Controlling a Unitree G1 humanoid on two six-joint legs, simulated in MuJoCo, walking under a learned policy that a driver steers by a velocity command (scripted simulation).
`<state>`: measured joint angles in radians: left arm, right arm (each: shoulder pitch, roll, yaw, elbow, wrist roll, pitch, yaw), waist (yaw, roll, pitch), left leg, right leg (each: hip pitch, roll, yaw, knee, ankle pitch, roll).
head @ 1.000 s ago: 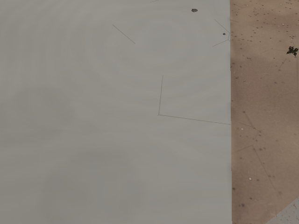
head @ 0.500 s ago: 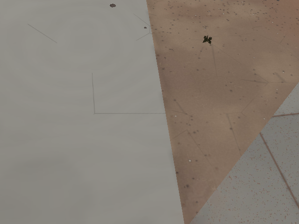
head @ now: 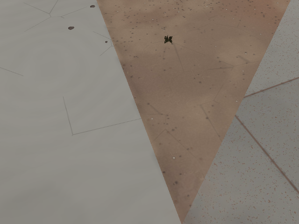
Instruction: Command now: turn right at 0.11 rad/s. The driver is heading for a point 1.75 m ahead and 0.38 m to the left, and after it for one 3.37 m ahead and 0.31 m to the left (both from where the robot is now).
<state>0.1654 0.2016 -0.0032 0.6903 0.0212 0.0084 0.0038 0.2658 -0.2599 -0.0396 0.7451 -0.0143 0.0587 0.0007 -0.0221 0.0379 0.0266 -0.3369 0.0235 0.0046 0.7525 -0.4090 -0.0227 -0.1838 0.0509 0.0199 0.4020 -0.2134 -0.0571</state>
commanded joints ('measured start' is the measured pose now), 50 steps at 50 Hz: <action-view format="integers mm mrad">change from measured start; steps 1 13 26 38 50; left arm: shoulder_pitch -7 14 79 119 145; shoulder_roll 136 113 111 86 53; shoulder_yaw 35 38 36 22 9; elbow -40 68 243 369 437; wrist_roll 2 -5 -9 -10 -11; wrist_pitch -16 -17 -15 -12 -11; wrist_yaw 6 8 22 31 36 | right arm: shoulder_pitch -13 -8 1 31 73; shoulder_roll -45 -62 -53 -25 4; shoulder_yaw -6 2 6 20 33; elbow -47 31 150 264 332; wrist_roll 3 6 5 7 6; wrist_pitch -8 -68 -71 -72 -73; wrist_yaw -5 -25 -33 -38 -43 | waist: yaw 27 21 21 25 24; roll -180 9 -34 -28 -33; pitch -56 -25 3 21 33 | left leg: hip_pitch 27 134 145 138 136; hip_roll -15 62 65 59 54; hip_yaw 8 -99 -114 -117 -115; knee -104 -407 -446 -464 -457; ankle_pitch -5 262 219 217 235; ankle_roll -3 57 78 82 83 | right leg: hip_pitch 46 5 1 13 8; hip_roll -218 -98 -105 -113 -117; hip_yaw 159 107 104 95 87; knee -74 -35 -75 -83 -77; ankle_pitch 352 91 85 93 99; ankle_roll -119 7 28 31 33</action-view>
